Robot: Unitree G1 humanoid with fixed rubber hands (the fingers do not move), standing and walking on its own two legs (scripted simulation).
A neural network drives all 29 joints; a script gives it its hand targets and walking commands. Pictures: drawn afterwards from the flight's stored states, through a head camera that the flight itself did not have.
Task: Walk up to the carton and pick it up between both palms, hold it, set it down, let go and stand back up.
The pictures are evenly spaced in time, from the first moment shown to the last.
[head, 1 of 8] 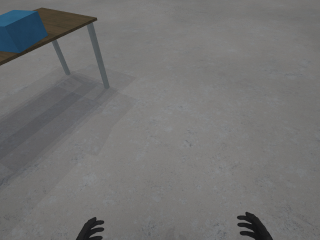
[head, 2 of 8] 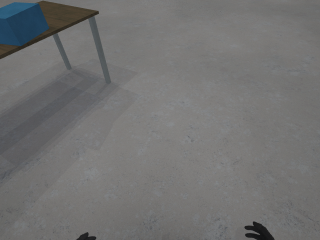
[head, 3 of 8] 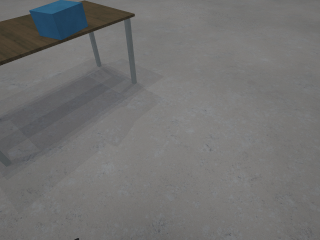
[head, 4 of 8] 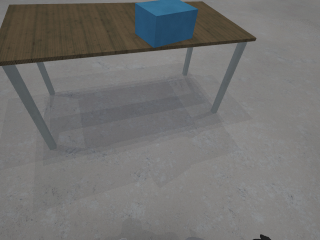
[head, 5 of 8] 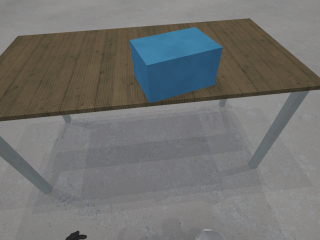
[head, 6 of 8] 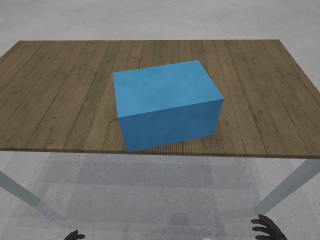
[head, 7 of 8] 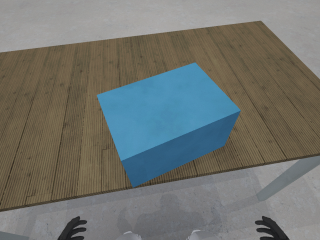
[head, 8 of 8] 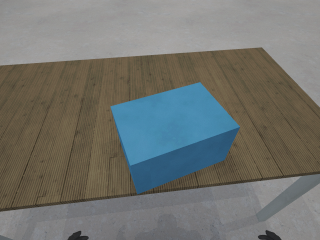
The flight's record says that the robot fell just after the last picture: no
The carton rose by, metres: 0.00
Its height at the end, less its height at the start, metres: +0.00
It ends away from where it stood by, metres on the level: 0.00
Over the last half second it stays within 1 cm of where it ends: yes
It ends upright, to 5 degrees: yes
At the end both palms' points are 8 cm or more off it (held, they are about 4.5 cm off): yes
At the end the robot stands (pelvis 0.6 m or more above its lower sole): yes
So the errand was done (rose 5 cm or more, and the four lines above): no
